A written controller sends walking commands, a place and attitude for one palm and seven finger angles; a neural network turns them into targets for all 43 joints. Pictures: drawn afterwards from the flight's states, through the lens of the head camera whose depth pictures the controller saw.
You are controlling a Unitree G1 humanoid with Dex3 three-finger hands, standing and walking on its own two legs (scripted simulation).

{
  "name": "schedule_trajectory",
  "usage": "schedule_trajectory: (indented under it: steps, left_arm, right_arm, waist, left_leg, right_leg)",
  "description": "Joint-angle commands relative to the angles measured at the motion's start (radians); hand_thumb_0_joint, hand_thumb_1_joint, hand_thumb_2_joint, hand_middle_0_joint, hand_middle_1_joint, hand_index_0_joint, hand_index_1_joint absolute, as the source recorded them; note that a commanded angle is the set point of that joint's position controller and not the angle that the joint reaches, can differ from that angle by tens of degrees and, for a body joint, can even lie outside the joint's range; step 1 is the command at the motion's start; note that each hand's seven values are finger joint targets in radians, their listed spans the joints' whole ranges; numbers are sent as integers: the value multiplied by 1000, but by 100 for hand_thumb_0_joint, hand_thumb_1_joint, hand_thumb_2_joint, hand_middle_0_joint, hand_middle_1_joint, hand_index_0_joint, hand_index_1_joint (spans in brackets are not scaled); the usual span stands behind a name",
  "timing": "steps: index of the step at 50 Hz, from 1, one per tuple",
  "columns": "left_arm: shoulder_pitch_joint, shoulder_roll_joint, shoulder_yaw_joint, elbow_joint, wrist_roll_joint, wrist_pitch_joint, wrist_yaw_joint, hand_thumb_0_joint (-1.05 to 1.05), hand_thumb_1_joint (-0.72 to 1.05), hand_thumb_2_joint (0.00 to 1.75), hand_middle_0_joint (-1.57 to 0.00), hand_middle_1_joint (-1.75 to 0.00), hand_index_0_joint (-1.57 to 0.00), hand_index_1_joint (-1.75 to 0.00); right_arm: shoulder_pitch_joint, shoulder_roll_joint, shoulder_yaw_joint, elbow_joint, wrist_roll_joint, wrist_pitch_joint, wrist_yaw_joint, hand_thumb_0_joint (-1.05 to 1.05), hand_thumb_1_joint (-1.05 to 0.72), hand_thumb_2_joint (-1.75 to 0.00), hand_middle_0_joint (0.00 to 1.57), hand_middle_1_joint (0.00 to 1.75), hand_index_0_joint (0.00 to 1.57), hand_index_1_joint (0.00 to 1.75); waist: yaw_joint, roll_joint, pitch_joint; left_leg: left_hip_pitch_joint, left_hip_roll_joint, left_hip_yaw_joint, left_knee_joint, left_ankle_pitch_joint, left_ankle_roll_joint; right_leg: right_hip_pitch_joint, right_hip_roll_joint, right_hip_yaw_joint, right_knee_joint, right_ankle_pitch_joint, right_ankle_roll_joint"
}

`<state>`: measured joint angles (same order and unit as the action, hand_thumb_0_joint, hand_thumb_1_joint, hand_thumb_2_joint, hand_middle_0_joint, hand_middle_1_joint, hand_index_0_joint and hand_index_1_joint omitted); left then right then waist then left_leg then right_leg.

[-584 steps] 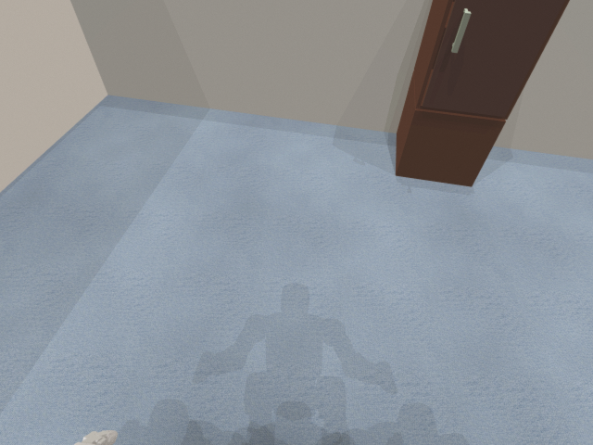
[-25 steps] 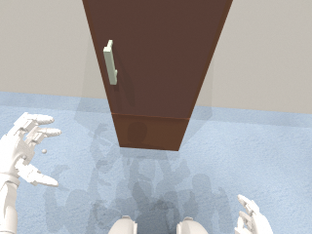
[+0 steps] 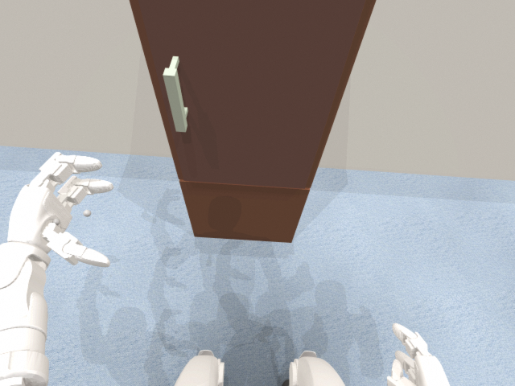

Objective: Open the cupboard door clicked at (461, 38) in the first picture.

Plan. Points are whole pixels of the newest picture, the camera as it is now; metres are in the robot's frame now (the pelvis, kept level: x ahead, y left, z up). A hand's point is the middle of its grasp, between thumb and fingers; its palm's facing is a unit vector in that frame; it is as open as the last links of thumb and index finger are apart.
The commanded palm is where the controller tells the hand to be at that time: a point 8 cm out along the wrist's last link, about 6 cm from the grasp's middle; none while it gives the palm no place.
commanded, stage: move the hooked fingers beside the handle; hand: left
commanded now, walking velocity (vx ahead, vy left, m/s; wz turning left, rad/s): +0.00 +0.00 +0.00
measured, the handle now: (178, 95) +0.61 +0.18 +0.05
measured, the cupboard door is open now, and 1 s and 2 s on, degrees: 0 0 0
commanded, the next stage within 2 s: none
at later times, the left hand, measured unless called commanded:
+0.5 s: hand (106, 169) +0.42 +0.26 +0.06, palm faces -0.02 -1.00 -0.02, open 14.0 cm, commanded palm +0.41 +0.31 +0.05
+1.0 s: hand (131, 129) +0.52 +0.24 +0.05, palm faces -0.03 -1.00 -0.01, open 14.0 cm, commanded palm +0.51 +0.29 +0.05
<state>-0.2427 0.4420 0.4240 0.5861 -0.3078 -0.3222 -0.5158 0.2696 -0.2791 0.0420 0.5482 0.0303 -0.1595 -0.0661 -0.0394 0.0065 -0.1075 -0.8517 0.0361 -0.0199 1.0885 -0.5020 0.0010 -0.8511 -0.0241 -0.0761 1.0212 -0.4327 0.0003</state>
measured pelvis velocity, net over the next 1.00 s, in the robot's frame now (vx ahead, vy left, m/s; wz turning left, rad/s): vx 0.00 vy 0.01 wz -0.04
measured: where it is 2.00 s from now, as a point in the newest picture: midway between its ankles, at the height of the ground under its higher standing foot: outside the picture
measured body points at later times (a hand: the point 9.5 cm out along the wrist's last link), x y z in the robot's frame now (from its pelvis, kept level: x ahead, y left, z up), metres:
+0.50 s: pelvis +0.00 +0.00 -0.01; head +0.11 +0.03 +0.43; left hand +0.42 +0.31 +0.06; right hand +0.07 -0.27 -0.10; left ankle +0.01 +0.11 -0.66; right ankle +0.04 -0.13 -0.66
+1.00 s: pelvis +0.00 +0.01 -0.02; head +0.15 +0.04 +0.40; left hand +0.51 +0.30 +0.06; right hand +0.00 -0.26 -0.12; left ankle +0.01 +0.12 -0.66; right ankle +0.04 -0.13 -0.66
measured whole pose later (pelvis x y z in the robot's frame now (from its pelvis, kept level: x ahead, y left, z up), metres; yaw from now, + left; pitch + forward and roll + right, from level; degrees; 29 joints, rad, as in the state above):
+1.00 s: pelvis +0.00 +0.01 -0.02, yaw -2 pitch +24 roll -4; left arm -0.92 0.67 0.49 1.19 -0.10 -0.38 -0.42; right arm 0.36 -0.28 0.06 0.61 -0.01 0.04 -0.03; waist -0.19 0.01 -0.10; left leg -1.09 0.05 -0.01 1.18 -0.52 0.02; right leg -1.08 -0.01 -0.06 1.07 -0.42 0.02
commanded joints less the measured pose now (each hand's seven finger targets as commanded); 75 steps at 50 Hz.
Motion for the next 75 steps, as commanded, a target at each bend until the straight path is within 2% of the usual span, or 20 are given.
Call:
schedule_trajectory:
  steps: [1,4,6,9,12,14,17,18,19,26,30,33,40,41,43,53,54,63,70,75]
  left_arm:
    - [-286,277,86,-142,-12,-66,22,0,-50,30,-30,-120,-30,-120]
    - [-374,288,80,-76,5,-72,26,0,-50,30,-30,-120,-30,-120]
    - [-378,336,120,-38,8,-81,26,0,-50,30,-30,-120,-30,-120]
    - [-437,324,98,-32,21,-104,15,0,-50,30,-30,-120,-30,-120]
    - [-466,330,100,0,22,-111,11,0,-50,30,-30,-120,-30,-120]
    - [-489,324,91,25,25,-109,11,0,-50,30,-30,-120,-30,-120]
    - [-558,371,121,93,37,-110,17,0,-50,30,-30,-120,-30,-120]
    - [-562,389,132,101,46,-114,19,0,-50,30,-30,-120,-30,-120]
    - [-602,360,95,102,53,-118,19,0,-50,30,-30,-120,-30,-120]
    - [-712,399,107,196,80,-138,35,0,-50,30,-30,-120,-30,-120]
    - [-804,421,95,290,114,-126,47,0,-50,30,-30,-120,-30,-120]
    - [-878,450,99,283,132,-145,56,0,-50,30,-30,-120,-30,-120]
    - [-986,472,84,366,161,-129,73,0,-50,30,-30,-120,-30,-120]
    - [-1023,454,62,356,162,-133,75,0,-50,30,-30,-120,-30,-120]
    - [-1035,487,88,355,168,-131,85,0,-50,30,-30,-120,-30,-120]
    - [-1155,584,115,436,222,-106,119,0,-50,30,-30,-120,-30,-120]
    - [-1155,598,123,443,228,-102,120,0,-50,30,-30,-120,-30,-120]
    - [-1283,622,103,495,263,-73,133,0,-50,30,-30,-120,-30,-120]
    - [-1194,668,143,475,274,-59,129,0,-50,30,-30,-120,-30,-120]
    - [-1220,693,164,415,259,-72,131,0,-50,30,-30,-120,-30,-120]
  right_arm:
    - [40,-155,-69,-115,4,-22,-10,0,-90,-90,20,30,20,30]
    - [55,-159,-68,-99,3,-5,-8,0,-90,-90,20,30,20,30]
    - [67,-164,-70,-97,1,6,-7,0,-90,-90,20,30,20,30]
    - [80,-161,-75,-88,0,18,-2,0,-90,-90,20,30,20,30]
    - [98,-164,-77,-75,-1,32,2,0,-90,-90,20,30,20,30]
    - [103,-165,-79,-70,0,41,4,0,-90,-90,20,30,20,30]
    - [122,-173,-81,-54,-4,57,1,0,-90,-90,20,30,20,30]
    - [125,-174,-81,-52,-4,62,2,0,-90,-90,20,30,20,30]
    - [124,-169,-78,-49,-4,66,3,0,-90,-90,20,30,20,30]
    - [161,-179,-81,-23,-12,96,8,0,-90,-90,20,30,20,30]
    - [170,-182,-74,-15,-14,117,12,0,-90,-90,20,30,20,30]
    - [184,-184,-72,-11,-20,128,11,0,-90,-90,20,30,20,30]
    - [214,-196,-65,6,-29,158,16,0,-90,-90,20,30,20,30]
    - [222,-195,-63,10,-32,160,16,0,-90,-90,20,30,20,30]
    - [236,-201,-65,15,-37,168,18,0,-90,-90,20,30,20,30]
    - [286,-206,-48,21,-50,208,25,0,-90,-90,20,30,20,30]
    - [291,-206,-46,18,-51,212,26,0,-90,-90,20,30,20,30]
    - [338,-212,-35,31,-63,237,35,0,-90,-90,20,30,20,30]
    - [348,-210,-33,0,-64,257,45,0,-90,-90,20,30,20,30]
    - [345,-208,-36,3,-59,260,48,0,-90,-90,20,30,20,30]
  waist:
    - [1,80,-328]
    - [-16,71,-314]
    - [-5,64,-336]
    - [-13,102,-379]
    - [-18,88,-400]
    - [-23,112,-382]
    - [-34,57,-380]
    - [-29,88,-387]
    - [-42,109,-379]
    - [-54,116,-419]
    - [-76,111,-380]
    - [-82,157,-447]
    - [-123,150,-438]
    - [-132,174,-444]
    - [-129,192,-494]
    - [-173,198,-511]
    - [-164,213,-521]
    - [-219,255,-528]
    - [-186,252,-566]
    - [-191,246,-586]
  left_leg:
    - [155,-30,-4,-175,271,15]
    - [128,-29,1,-171,249,16]
    - [113,-29,8,-160,261,19]
    - [143,-27,8,-157,298,18]
    - [156,-23,4,-151,329,19]
    - [156,-23,4,-155,316,17]
    - [122,-21,2,-144,301,23]
    - [123,-22,4,-144,306,21]
    - [135,-21,3,-143,304,22]
    - [174,-11,-17,-123,356,18]
    - [119,-12,-16,-118,282,21]
    - [162,-10,-27,-102,339,18]
    - [150,-2,-47,-85,336,19]
    - [181,1,-57,-83,359,16]
    - [211,5,-61,-75,395,12]
    - [153,9,-60,-37,435,22]
    - [145,7,-60,-36,429,21]
    - [160,19,-76,-5,491,20]
    - [125,17,-59,-4,495,27]
    - [124,17,-54,-3,486,32]
  right_leg:
    - [203,45,43,-120,178,-26]
    - [189,43,48,-120,172,-20]
    - [217,46,58,-116,186,-24]
    - [208,45,56,-105,224,-22]
    - [205,50,53,-98,252,-23]
    - [180,49,49,-103,234,-22]
    - [182,51,54,-101,230,-19]
    - [180,49,56,-98,233,-21]
    - [156,50,53,-97,228,-21]
    - [104,56,40,-78,237,-27]
    - [69,53,43,-82,185,-21]
    - [55,54,41,-62,214,-23]
    - [-9,57,32,-56,191,-19]
    - [-39,59,25,-49,192,-23]
    - [-43,58,25,-46,204,-22]
    - [-42,64,28,-35,253,-14]
    - [-36,65,29,-32,248,-16]
    - [-109,71,18,-22,271,-15]
    - [-41,74,23,-16,309,-15]
    - [-10,79,30,-22,323,-11]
